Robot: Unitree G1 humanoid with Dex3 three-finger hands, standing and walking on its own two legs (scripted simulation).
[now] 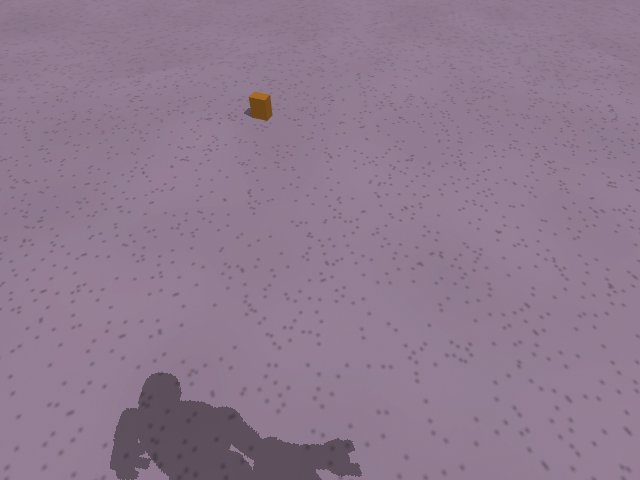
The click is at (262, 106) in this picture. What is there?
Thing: carton on end
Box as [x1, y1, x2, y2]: [249, 92, 271, 120]
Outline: 253,92 249,96 252,117 267,120 271,115 269,95
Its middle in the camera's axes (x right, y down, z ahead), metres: -0.34 -0.75 +2.25
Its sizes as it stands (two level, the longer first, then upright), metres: 0.102 0.066 0.130
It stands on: the floor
